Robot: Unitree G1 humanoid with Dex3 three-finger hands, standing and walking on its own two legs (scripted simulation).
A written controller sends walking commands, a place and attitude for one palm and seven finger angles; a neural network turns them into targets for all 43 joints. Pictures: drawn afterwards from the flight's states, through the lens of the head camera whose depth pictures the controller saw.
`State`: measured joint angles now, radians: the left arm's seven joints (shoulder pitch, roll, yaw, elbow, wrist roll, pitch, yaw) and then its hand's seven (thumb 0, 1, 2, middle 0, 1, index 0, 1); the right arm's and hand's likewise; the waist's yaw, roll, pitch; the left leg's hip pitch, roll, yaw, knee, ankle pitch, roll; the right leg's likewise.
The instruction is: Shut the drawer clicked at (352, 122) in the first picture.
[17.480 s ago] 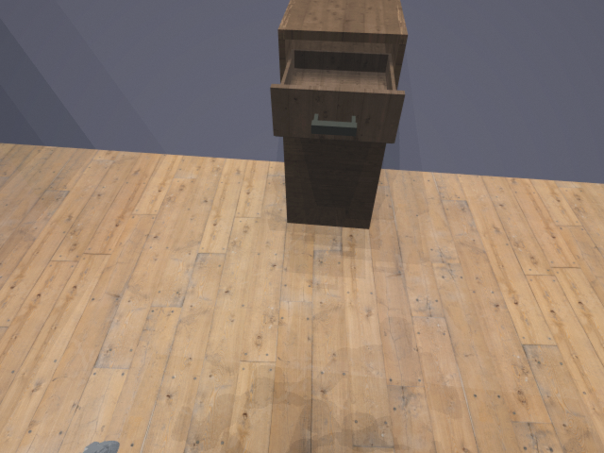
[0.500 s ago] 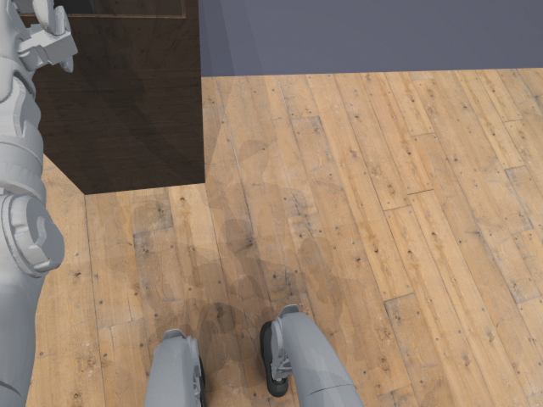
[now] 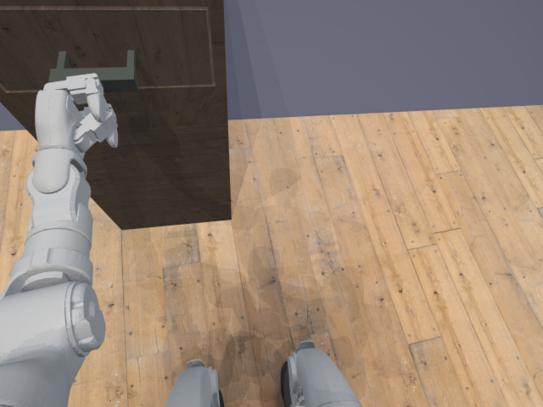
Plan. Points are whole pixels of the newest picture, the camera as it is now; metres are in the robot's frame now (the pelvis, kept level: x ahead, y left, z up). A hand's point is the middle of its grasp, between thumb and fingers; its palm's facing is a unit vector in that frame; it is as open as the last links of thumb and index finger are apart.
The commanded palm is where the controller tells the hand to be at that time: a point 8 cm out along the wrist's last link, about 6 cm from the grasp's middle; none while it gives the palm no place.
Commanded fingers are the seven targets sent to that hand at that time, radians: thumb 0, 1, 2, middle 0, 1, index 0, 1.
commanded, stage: draw the hand back to the body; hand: left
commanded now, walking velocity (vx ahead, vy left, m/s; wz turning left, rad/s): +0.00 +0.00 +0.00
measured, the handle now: (97, 69) +0.60 +0.21 +0.05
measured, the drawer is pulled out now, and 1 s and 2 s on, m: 0.00 0.00 0.00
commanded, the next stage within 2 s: step back with the hand held close in 1.28 s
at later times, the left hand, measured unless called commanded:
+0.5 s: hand (34, 205) +0.34 +0.21 +0.14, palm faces +0.13 -0.98 -0.16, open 3.3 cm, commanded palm +0.30 +0.26 +0.16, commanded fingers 0.00 0.90 0.90 -1.40 -1.60 -1.40 -1.60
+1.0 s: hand out of the picture +0.22 +0.23 +0.22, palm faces +0.40 -0.85 -0.35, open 3.3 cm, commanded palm +0.16 +0.27 +0.24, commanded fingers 0.00 0.90 0.90 -1.40 -1.60 -1.40 -1.60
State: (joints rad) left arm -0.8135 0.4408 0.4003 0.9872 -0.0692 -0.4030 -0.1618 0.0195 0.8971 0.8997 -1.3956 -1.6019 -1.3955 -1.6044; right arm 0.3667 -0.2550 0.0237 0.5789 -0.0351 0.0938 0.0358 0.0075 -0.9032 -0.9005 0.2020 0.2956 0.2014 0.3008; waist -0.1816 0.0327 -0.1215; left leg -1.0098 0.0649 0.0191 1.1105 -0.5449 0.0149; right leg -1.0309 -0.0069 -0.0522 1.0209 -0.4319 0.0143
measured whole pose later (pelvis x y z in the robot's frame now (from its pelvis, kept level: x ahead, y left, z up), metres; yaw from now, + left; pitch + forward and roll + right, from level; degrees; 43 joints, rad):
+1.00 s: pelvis +0.02 -0.01 +0.08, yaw +3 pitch -4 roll +0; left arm 0.40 0.30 0.23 -0.32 -0.06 -0.06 0.09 0.02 0.90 0.90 -1.40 -1.60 -1.40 -1.60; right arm 0.20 -0.23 0.04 0.60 0.00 -0.08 -0.07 0.02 -0.90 -0.90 0.20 0.30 0.20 0.30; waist 0.05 0.07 0.01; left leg -0.07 0.02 0.02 0.43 -0.29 0.00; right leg -0.12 -0.02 -0.06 0.42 -0.24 0.00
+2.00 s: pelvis -0.05 +0.00 +0.07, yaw +3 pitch +0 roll +0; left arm 0.61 0.37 0.38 -0.56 -0.02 -0.21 0.13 0.02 0.89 0.90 -1.40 -1.60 -1.40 -1.60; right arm 0.18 -0.20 0.00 0.52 0.00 -0.04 -0.08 0.02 -0.90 -0.90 0.20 0.30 0.20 0.30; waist 0.01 0.01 0.04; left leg -0.31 -0.01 0.04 0.55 -0.25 0.03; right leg -0.35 -0.06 -0.04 0.53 -0.18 0.03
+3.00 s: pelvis -0.22 -0.02 +0.07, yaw +1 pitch +2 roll -4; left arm 0.57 0.42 0.36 -0.63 -0.05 -0.30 0.11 0.02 0.89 0.90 -1.40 -1.60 -1.40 -1.60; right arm 0.12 -0.15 0.02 0.63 -0.04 -0.11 -0.04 0.01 -0.90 -0.90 0.21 0.30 0.21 0.30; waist 0.00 0.02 0.02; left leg -0.52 0.08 -0.01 0.42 0.00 0.00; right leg -0.15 0.07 0.00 0.45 -0.33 0.00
